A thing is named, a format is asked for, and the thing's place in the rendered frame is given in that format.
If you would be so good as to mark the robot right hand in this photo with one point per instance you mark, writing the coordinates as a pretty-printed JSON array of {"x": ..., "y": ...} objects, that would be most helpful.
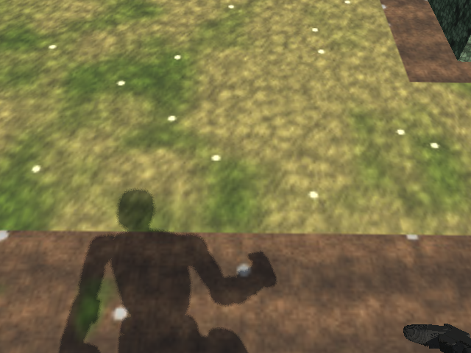
[{"x": 447, "y": 338}]

